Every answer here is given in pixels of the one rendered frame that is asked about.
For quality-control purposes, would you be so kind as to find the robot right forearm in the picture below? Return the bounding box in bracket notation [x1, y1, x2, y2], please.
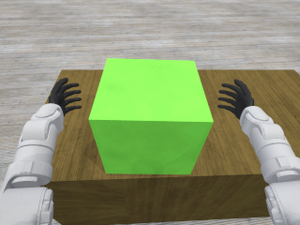
[239, 106, 300, 185]

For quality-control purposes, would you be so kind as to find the robot right hand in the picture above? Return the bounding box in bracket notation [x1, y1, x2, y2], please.
[217, 79, 254, 119]

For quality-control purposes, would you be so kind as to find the robot left forearm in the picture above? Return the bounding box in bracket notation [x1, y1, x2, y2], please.
[0, 103, 65, 198]

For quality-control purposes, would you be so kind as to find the robot left hand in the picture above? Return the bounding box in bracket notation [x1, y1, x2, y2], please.
[48, 77, 82, 117]

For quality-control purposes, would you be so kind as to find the robot left upper arm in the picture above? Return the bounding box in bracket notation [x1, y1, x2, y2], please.
[0, 187, 53, 225]

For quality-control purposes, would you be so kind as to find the pedestal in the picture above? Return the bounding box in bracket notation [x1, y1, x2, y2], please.
[40, 69, 300, 225]

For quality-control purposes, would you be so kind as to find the carton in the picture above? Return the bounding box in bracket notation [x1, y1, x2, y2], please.
[88, 58, 214, 175]

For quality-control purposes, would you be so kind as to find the robot right upper arm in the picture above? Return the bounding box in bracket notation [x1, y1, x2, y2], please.
[264, 180, 300, 225]

